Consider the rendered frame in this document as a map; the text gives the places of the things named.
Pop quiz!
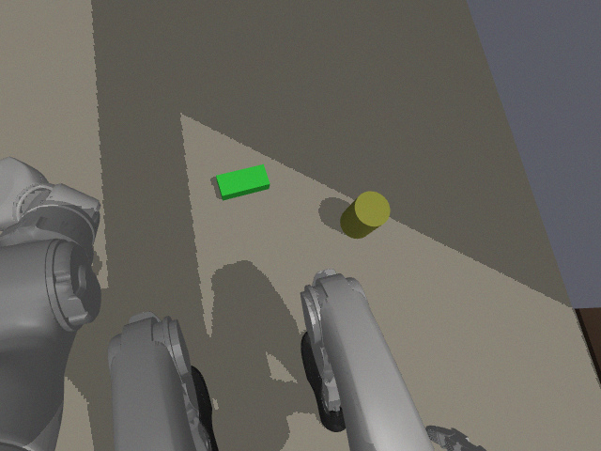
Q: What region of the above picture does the left robot hand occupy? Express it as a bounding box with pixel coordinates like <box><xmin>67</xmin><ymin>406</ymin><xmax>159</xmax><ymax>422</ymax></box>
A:
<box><xmin>0</xmin><ymin>157</ymin><xmax>49</xmax><ymax>231</ymax></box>

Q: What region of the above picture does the right robot hand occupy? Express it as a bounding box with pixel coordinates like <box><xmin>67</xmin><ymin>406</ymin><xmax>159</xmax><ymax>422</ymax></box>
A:
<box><xmin>425</xmin><ymin>426</ymin><xmax>486</xmax><ymax>451</ymax></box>

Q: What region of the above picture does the left robot foot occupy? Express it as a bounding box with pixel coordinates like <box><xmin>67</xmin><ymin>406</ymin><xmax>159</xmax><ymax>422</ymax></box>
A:
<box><xmin>191</xmin><ymin>365</ymin><xmax>219</xmax><ymax>451</ymax></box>

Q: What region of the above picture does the left robot arm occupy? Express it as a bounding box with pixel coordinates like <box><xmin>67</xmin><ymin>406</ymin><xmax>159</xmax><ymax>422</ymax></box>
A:
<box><xmin>0</xmin><ymin>182</ymin><xmax>101</xmax><ymax>451</ymax></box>

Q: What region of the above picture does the right robot foot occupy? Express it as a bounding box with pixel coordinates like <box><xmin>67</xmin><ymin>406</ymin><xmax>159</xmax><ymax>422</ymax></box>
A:
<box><xmin>300</xmin><ymin>332</ymin><xmax>346</xmax><ymax>432</ymax></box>

